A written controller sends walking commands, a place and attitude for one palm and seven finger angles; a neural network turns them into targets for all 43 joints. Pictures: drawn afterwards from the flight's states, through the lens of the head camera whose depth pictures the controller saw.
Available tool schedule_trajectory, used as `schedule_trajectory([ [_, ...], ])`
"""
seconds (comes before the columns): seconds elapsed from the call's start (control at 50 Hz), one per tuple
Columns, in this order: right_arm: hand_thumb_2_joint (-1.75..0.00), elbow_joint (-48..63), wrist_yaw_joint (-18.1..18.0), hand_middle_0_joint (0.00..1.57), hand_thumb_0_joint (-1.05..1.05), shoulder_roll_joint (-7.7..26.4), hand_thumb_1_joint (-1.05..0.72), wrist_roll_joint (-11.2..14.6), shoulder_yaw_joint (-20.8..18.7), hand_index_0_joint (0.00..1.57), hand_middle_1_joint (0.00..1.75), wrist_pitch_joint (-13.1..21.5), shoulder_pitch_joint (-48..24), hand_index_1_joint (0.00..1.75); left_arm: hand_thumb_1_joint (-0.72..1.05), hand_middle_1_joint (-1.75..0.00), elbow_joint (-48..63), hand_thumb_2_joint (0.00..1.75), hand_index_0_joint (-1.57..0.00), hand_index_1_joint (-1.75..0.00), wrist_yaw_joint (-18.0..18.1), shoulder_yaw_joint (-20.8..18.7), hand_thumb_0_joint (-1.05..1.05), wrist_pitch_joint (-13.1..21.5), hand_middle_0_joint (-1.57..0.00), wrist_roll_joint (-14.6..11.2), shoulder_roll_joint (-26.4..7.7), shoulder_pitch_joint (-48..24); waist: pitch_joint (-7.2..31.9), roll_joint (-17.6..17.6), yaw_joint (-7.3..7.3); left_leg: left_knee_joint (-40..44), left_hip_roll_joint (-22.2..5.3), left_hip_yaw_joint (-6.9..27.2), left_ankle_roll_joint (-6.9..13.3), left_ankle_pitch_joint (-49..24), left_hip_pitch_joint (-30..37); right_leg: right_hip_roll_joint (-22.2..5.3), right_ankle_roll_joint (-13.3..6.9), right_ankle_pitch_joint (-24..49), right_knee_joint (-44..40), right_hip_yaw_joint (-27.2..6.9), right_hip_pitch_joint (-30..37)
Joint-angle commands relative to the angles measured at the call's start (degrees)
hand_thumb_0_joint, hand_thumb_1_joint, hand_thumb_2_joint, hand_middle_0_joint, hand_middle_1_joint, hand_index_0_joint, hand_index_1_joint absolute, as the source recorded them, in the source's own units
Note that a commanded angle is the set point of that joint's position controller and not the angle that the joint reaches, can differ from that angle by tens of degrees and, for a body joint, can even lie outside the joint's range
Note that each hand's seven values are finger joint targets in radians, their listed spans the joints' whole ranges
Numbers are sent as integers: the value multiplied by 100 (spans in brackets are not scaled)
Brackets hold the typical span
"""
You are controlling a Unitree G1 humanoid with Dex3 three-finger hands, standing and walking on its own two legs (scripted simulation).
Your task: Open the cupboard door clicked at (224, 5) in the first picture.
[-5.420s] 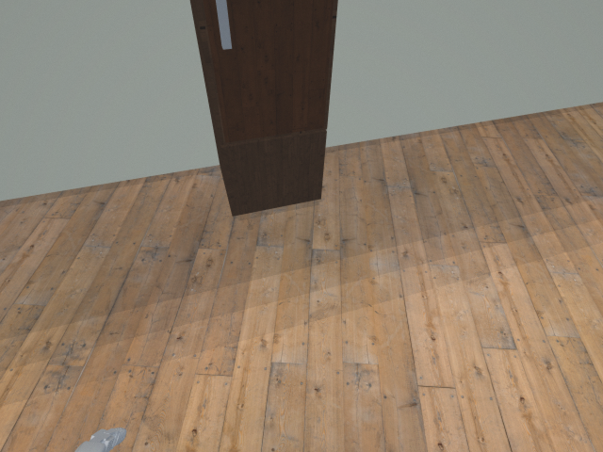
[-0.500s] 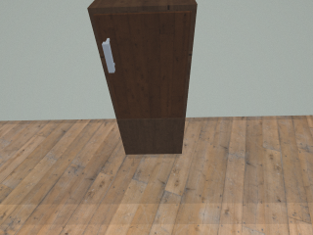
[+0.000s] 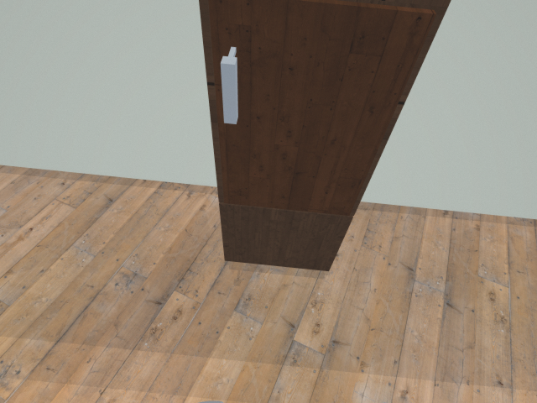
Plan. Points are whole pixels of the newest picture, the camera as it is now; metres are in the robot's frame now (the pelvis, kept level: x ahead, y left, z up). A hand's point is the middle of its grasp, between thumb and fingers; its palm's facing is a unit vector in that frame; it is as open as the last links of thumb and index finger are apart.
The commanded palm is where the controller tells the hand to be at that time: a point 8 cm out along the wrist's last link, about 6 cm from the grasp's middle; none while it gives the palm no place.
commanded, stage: take the last steps up to it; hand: left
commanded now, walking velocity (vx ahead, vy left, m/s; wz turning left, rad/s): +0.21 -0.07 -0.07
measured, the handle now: (231, 85) +0.66 +0.15 +0.10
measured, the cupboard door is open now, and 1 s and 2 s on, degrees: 0 0 0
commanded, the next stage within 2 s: come to a stop and stand still in 0.16 s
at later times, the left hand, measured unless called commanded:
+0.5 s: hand (205, 341) +0.24 +0.14 -0.16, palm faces -0.03 -0.98 -0.21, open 7.4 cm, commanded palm none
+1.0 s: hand out of the picture +0.09 +0.22 -0.16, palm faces +0.08 -0.98 -0.17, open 7.4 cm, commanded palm none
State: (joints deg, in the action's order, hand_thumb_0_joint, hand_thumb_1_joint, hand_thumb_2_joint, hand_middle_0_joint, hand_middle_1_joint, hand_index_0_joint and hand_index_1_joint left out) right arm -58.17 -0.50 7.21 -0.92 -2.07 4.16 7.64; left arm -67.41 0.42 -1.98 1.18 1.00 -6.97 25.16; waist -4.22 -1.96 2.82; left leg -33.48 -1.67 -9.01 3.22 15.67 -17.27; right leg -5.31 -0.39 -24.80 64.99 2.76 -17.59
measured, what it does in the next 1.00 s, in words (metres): steps on the spot: right foot, then left foot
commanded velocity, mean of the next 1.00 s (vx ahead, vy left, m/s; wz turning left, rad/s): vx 0.00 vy -0.02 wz -0.01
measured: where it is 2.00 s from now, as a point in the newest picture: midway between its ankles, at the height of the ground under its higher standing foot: outside the picture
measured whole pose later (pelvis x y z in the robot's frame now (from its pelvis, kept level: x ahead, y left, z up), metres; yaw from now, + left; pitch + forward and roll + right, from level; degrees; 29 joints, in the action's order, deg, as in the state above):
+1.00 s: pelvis +0.08 +0.03 +0.02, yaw +0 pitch +0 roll -2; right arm -60.3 -1.6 7.3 -1.3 -1.0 -0.6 19.3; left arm -59.8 0.1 -3.9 -2.7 1.6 -12.5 16.4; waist 2.2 -2.5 1.0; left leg -21.4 -0.3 -1.4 1.9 13.4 -8.6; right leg 0.5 2.2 -14.2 56.6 -1.7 -28.0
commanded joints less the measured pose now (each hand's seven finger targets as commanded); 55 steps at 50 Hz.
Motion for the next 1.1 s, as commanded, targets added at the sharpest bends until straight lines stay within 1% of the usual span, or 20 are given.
schedule_trajectory([
  [0.0,-90,-200,-119,20,0,602,-90,3,-81,20,30,68,1149,30,90,-30,406,90,-20,-30,-33,-139,0,51,-20,52,-190,15,52,646,-255,2105,-1484,1212,318,-2205,582,-244,52,825,392,-176,-1085],
  [0.1,-90,-147,-146,20,0,558,-90,7,-84,20,30,104,1247,30,90,-30,599,90,-20,-30,-37,-192,0,-91,-20,67,-275,-232,59,778,-120,2141,-1337,780,321,-3204,943,-131,157,1382,-26,-185,-1545],
  [0.2,-90,-170,-137,20,0,737,-90,-47,-116,20,30,49,1410,30,90,-30,1033,90,-20,-30,-81,-159,0,-124,-20,55,-459,-1202,-270,810,-265,2045,-1416,726,539,-3323,1217,-162,156,1495,-1273,-52,-1721],
  [0.26,-90,-262,-143,20,0,765,-90,-79,-108,20,30,-21,1610,30,90,-30,1213,90,-20,-30,-56,-85,0,-83,-20,26,-441,-1675,-322,731,-435,1724,-1399,668,510,-4087,1330,-2,81,1327,-2228,147,-1304],
  [0.32,-90,-325,-195,20,0,837,-90,-58,-70,20,30,-111,1488,30,90,-30,1111,90,-20,-30,22,-42,0,-41,-20,17,-443,-1227,88,661,-206,932,-1254,570,277,-4681,1302,256,5,1690,-3187,232,-69],
  [0.36,-90,-353,-180,20,0,717,-90,38,-69,20,30,-154,1532,30,90,-30,915,90,-20,-30,100,-125,0,38,-20,53,-894,-575,617,175,45,13,-839,475,-118,-3408,764,-93,-41,4235,-3867,-95,1300],
  [0.38,-90,-329,-157,20,0,547,-90,101,-75,20,30,-182,1762,30,90,-30,856,90,-20,-30,156,-183,0,92,-20,57,-1265,-335,1158,-478,4,-901,-288,314,-358,-1277,-24,-1132,-573,7093,-3459,-1214,2237],
  [0.4,-90,-290,-182,20,0,512,-90,170,-130,20,30,-282,1914,30,90,-30,815,90,-20,-30,165,-218,0,82,-20,2,-1524,-139,1619,-647,-24,-1899,126,387,-473,1840,-60,-2001,-1316,8529,-3539,-1513,2403],
  [0.44,-90,-271,-194,20,0,463,-90,162,-146,20,30,-448,1527,30,90,-30,917,90,-20,-30,229,-224,0,38,-20,2,-1398,-540,1456,-777,-21,-2873,47,913,-443,2186,-280,-1920,-1554,7492,-3863,-1502,1796],
  [0.52,-90,-269,-128,20,0,414,-90,81,-201,20,30,-704,1393,30,90,-30,1234,90,-20,-30,293,-242,0,-108,-20,27,-1192,-1389,927,-212,-289,-3324,30,1056,-535,1492,-345,-1513,-1160,5206,-4334,-994,487],
  [0.6,-90,-145,-19,20,0,442,-90,6,-255,20,30,-823,1454,30,90,-30,1414,90,-20,-30,263,-324,0,-187,-20,75,-1265,-1660,791,-685,-337,-2904,57,904,-581,974,-253,-1248,-886,2506,-4864,-888,-98],
  [0.7,-90,59,45,20,0,503,-90,2,-210,20,30,-688,1323,30,90,-30,1442,90,-20,-30,215,-375,0,-257,-20,149,-1413,-1562,748,-1084,-213,-1292,94,673,-472,1207,110,-1082,-750,221,-5294,-1231,-90],
  [0.74,-90,-50,53,20,0,484,-90,24,-184,20,30,-630,1794,30,90,-30,1437,90,-20,-30,199,-377,0,-297,-20,133,-1454,-1642,774,-1118,-431,-260,233,429,-390,984,797,-841,-489,-328,-5394,-1095,-411],
  [0.78,-90,-211,21,20,0,587,-90,3,-144,20,30,-562,2268,30,90,-30,1397,90,-20,-30,173,-290,0,-353,-20,45,-1219,-1625,638,-310,-628,1189,137,684,-318,647,1533,-392,-48,-914,-4587,-698,-1060],
  [0.8,-90,-107,-12,20,0,934,-90,-78,-204,20,30,-500,2056,30,90,-30,1437,90,-20,-30,152,-210,0,-385,-20,-36,-822,-1498,247,1286,-579,2326,-877,2304,-60,2118,881,193,188,-753,-3314,-286,-1506],
  [0.82,-90,194,-79,20,0,1265,-90,-113,-223,20,30,-502,1324,30,90,-30,1459,90,-20,-30,151,-165,0,-416,-20,-58,-620,-1544,-513,2226,-434,3241,-1813,3343,185,3194,-650,536,247,-121,-2268,-116,-1436],
  [0.86,-90,405,-117,20,0,1129,-90,-120,-117,20,30,-444,349,30,90,-30,1246,90,-20,-30,62,-268,0,-455,-20,68,-865,-1280,-612,1778,1,3311,-1527,2832,183,2786,-1618,407,147,593,-1238,-727,-694],
  [0.9,-90,372,-158,20,0,1032,-90,-68,-62,20,30,-355,419,30,90,-30,1005,90,-20,-30,-18,-273,0,-400,-20,77,-821,-779,-497,1042,71,2919,-1110,2104,87,1813,-809,602,231,965,-444,-572,-1046],
  [0.98,-90,69,-238,20,0,932,-90,-19,-97,20,30,-242,1346,30,90,-30,897,90,-20,-30,-25,-207,0,-246,-20,54,-811,-801,-1,734,-310,2466,-1127,1838,66,245,1243,468,332,1074,-632,-513,-1874],
  [1.08,-90,-298,-342,20,0,872,-90,-81,-93,20,30,-212,2047,30,90,-30,983,90,-20,-30,-27,-113,0,-225,-20,4,-670,-1238,321,917,-648,1784,-1639,2008,585,-3087,2253,277,328,195,-1722,-357,-1539],
])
